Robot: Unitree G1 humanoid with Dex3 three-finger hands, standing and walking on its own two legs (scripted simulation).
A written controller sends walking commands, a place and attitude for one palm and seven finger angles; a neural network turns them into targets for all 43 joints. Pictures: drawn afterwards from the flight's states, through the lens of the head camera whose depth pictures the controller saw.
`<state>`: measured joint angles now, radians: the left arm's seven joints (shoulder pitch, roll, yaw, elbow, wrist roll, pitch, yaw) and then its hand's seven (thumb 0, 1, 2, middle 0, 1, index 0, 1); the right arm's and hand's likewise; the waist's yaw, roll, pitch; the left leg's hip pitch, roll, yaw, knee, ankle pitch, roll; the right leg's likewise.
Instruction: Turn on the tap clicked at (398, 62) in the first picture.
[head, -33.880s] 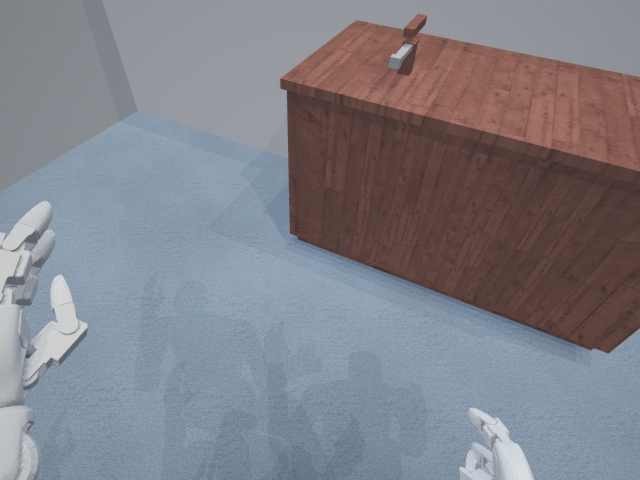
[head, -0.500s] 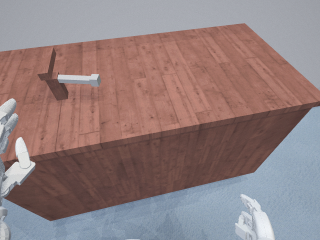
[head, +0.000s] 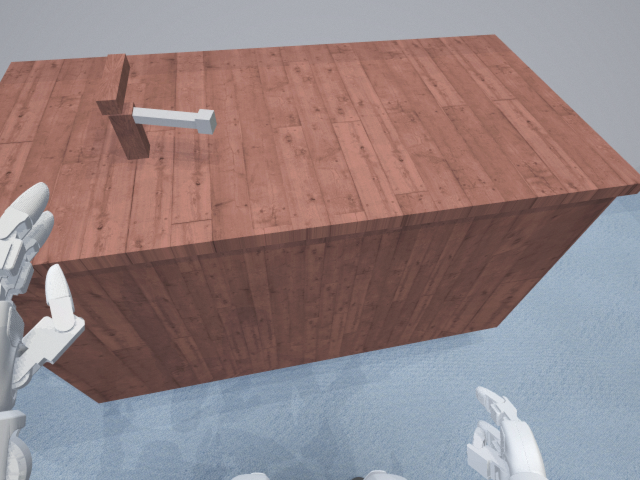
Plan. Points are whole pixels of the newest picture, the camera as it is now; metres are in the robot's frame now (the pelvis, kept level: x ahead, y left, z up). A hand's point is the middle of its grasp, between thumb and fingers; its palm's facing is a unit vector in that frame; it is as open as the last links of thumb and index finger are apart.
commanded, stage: step back with the hand held close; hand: left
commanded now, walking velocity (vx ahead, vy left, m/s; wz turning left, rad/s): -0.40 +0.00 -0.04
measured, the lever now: (206, 121) +0.63 +0.22 +0.08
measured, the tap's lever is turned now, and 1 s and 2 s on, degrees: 73 73 73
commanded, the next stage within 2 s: stop stepping back and stand still in 0.24 s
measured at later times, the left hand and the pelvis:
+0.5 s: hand out of the picture +0.08 +0.19 +0.16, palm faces +0.23 -0.86 -0.46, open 7.4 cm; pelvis -0.15 -0.03 +0.01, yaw -3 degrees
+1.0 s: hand out of the picture +0.00 +0.19 +0.16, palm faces +0.31 -0.87 -0.37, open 7.5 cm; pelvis -0.23 -0.03 +0.00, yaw -2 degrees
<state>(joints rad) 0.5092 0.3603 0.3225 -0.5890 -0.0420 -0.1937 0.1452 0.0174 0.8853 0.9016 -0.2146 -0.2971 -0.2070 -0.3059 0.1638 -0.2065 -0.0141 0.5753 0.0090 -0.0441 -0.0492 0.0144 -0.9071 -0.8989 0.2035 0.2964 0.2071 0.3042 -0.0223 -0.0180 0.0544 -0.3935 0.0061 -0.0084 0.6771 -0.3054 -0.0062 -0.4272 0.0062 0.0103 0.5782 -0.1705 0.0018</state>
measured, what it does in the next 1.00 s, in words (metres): walks backwards: left foot, then right foot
